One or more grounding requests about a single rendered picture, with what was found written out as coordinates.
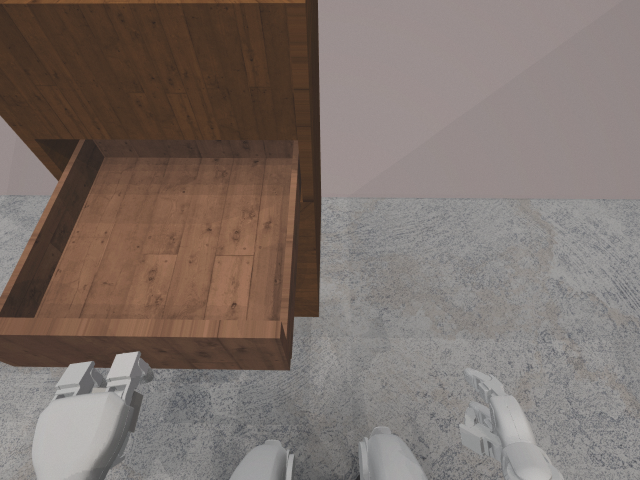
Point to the left robot thigh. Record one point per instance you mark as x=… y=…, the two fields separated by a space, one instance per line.
x=266 y=462

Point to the cabinet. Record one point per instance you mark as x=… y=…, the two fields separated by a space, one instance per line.
x=169 y=70

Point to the right robot thigh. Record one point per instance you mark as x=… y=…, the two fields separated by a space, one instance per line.
x=387 y=457

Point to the robot left hand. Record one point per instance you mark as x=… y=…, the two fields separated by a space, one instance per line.
x=82 y=435

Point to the robot thigh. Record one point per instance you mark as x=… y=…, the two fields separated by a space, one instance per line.
x=387 y=457
x=266 y=462

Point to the robot right hand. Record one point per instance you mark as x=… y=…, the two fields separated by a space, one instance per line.
x=503 y=424

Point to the handle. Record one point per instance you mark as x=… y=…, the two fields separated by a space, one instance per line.
x=135 y=403

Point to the drawer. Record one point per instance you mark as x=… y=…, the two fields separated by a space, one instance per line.
x=184 y=250

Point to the right robot forearm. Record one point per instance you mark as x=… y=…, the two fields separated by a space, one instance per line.
x=526 y=461

